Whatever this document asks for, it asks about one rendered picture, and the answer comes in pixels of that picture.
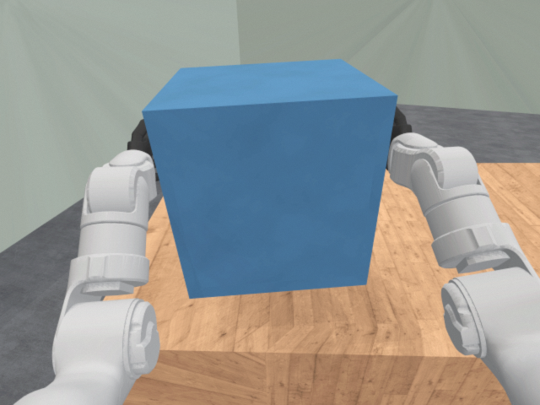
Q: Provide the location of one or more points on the robot left upper arm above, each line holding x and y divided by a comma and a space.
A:
102, 347

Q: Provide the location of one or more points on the pedestal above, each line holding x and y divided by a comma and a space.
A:
383, 343

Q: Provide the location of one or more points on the left robot hand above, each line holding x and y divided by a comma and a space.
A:
140, 141

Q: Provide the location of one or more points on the robot right upper arm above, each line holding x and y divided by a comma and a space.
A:
496, 317

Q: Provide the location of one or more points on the carton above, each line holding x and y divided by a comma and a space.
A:
271, 173

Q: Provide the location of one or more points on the robot left forearm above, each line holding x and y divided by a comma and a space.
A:
112, 246

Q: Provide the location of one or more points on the robot right forearm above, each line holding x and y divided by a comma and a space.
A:
467, 231

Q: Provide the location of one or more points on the right robot hand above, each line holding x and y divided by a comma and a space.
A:
400, 126

